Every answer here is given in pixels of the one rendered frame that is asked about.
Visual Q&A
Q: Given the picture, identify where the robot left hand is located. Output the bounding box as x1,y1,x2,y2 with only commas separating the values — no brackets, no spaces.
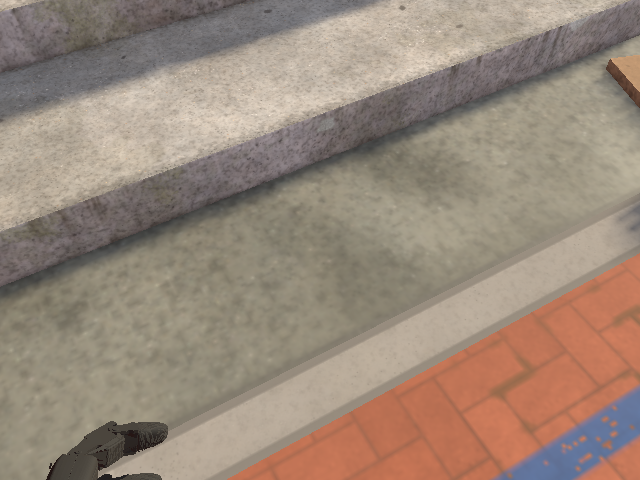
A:
46,421,168,480

